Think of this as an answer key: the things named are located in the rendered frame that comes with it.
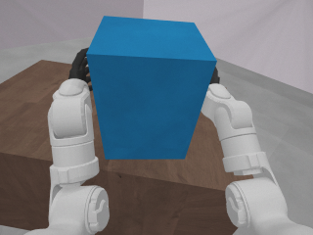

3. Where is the robot left forearm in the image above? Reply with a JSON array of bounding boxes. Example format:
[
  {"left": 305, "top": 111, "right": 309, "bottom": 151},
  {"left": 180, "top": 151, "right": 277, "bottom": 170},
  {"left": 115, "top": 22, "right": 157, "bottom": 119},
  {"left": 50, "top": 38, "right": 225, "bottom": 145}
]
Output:
[{"left": 47, "top": 78, "right": 100, "bottom": 224}]

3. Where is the robot right hand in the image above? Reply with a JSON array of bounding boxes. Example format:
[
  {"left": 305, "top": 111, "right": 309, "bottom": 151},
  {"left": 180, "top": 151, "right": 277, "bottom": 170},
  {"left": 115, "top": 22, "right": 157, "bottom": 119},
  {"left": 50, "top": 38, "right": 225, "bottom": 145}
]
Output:
[{"left": 209, "top": 67, "right": 220, "bottom": 85}]

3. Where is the robot right upper arm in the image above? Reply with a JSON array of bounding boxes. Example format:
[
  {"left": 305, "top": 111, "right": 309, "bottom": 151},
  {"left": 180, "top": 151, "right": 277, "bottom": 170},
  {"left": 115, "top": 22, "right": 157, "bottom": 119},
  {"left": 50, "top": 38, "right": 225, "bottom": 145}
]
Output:
[{"left": 225, "top": 176, "right": 313, "bottom": 235}]

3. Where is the robot left upper arm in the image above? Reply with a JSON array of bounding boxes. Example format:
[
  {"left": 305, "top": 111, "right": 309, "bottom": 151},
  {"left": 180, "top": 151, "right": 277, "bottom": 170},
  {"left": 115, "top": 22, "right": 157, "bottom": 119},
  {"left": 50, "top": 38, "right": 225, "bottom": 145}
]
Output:
[{"left": 23, "top": 185, "right": 110, "bottom": 235}]

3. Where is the robot right forearm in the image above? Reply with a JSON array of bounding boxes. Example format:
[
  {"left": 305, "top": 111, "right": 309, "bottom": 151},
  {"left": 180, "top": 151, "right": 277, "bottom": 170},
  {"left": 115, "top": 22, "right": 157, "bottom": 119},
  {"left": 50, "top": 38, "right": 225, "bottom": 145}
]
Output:
[{"left": 201, "top": 83, "right": 288, "bottom": 215}]

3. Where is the robot left hand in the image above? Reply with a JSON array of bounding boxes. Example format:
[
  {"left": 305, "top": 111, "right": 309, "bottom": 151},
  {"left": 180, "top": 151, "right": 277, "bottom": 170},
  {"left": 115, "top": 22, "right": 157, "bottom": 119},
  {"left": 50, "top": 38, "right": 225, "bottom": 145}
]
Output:
[{"left": 68, "top": 47, "right": 93, "bottom": 91}]

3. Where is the carton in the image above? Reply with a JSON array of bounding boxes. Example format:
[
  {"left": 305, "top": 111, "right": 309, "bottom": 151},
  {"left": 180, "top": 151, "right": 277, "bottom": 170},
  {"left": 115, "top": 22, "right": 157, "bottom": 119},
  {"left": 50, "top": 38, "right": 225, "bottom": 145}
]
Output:
[{"left": 86, "top": 16, "right": 217, "bottom": 160}]

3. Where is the pedestal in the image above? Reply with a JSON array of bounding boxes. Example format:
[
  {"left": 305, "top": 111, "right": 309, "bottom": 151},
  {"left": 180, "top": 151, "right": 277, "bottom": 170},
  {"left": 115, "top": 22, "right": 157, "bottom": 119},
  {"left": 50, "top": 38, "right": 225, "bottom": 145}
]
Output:
[{"left": 0, "top": 60, "right": 254, "bottom": 235}]

